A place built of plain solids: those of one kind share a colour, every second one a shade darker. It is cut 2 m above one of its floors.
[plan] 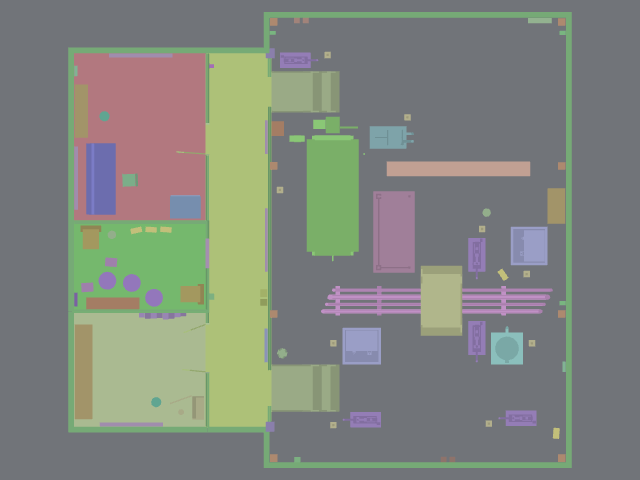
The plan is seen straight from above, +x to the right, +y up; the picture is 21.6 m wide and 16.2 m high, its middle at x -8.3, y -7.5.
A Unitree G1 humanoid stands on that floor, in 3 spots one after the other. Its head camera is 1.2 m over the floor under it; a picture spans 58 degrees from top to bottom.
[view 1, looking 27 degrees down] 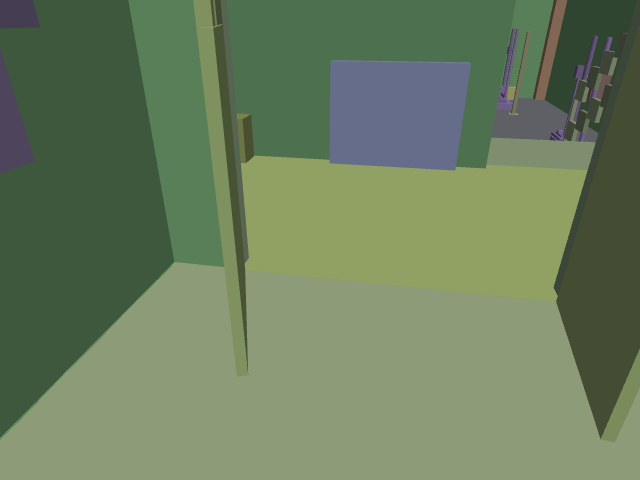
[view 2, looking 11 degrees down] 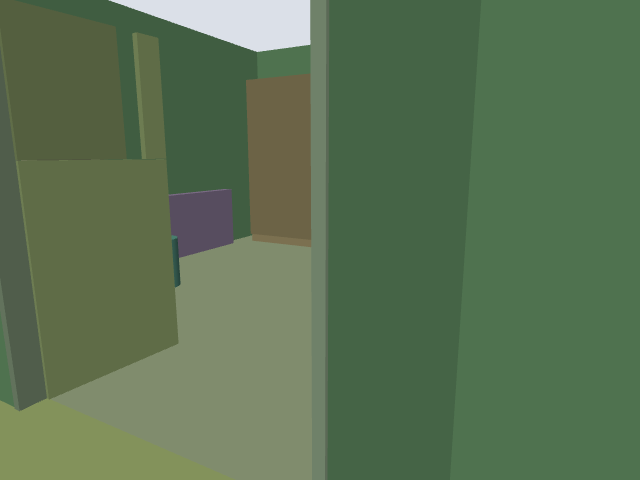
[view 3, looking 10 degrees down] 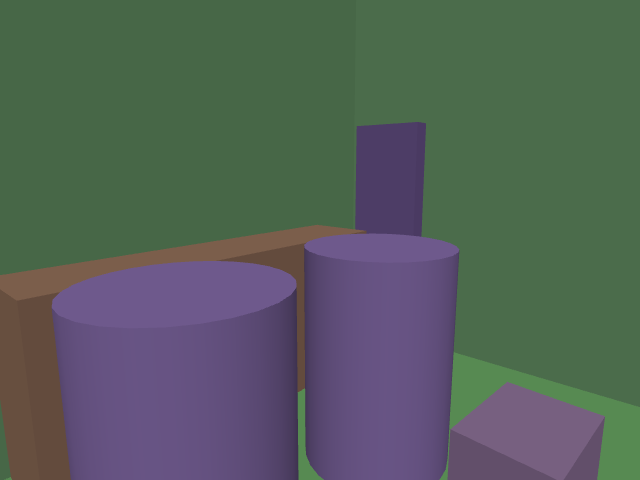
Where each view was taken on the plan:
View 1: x -14.05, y -11.15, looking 11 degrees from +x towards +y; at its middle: raised_floor_corridor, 2.64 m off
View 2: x -11.05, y -9.80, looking -152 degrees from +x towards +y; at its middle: door_frame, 1.13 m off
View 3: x -14.05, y -7.95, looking -139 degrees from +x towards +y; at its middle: drum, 1.84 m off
